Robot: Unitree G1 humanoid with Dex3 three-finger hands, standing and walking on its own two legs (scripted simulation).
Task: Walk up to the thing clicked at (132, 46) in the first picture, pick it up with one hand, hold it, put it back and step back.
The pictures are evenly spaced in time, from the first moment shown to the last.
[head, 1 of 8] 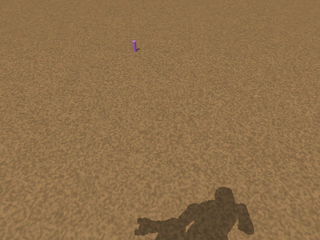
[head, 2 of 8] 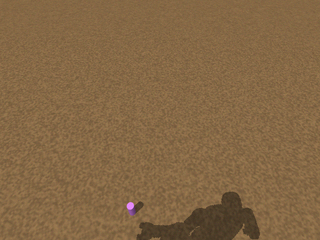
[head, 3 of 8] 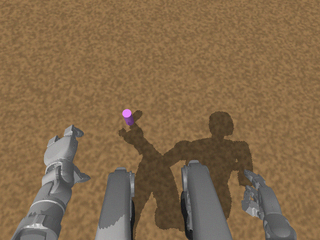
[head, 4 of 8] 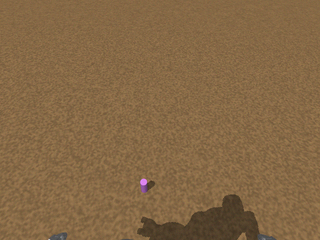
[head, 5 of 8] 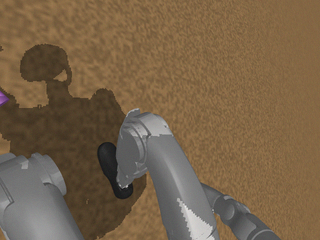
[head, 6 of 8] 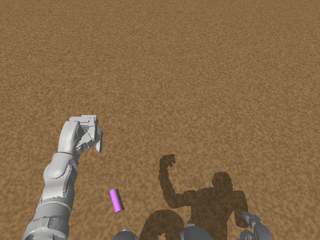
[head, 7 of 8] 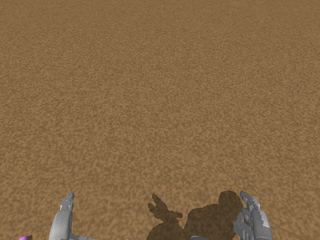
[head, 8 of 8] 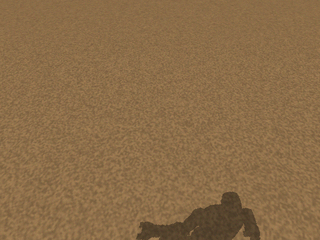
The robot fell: no
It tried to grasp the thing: yes
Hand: left
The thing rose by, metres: 0.00
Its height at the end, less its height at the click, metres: -0.04
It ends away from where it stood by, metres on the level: 1.37
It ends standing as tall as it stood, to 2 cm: no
